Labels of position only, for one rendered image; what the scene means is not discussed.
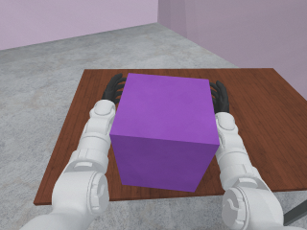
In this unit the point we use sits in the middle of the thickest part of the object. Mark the left robot upper arm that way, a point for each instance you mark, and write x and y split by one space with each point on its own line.
78 198

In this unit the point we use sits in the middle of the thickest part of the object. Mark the carton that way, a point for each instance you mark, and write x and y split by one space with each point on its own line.
164 134

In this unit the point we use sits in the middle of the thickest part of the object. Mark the robot left forearm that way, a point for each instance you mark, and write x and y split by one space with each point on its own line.
92 151

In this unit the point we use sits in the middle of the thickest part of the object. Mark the robot right forearm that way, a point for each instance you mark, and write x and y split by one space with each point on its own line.
232 157

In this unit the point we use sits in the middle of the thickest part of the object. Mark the robot right hand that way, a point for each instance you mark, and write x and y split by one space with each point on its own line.
221 103

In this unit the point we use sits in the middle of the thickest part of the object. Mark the robot left hand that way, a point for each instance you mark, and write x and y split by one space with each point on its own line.
111 92

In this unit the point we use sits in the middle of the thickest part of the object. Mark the table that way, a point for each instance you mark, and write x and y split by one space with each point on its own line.
270 114

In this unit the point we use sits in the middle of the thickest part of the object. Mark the right robot upper arm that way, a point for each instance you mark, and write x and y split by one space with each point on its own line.
245 208

